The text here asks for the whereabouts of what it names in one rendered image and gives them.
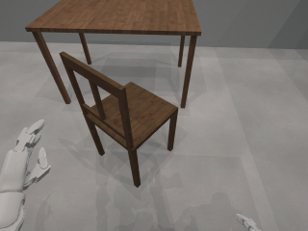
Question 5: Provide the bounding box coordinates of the left robot hand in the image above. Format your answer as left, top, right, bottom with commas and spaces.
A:
0, 119, 51, 193

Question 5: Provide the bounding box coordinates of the chair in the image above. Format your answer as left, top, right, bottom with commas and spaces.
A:
59, 51, 179, 188

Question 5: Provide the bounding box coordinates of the table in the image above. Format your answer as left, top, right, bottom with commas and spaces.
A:
25, 0, 202, 109

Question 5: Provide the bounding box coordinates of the left robot forearm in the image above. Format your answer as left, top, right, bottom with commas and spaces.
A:
0, 191, 26, 231

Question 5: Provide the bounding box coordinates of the right robot hand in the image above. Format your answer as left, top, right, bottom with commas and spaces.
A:
236, 214, 262, 231

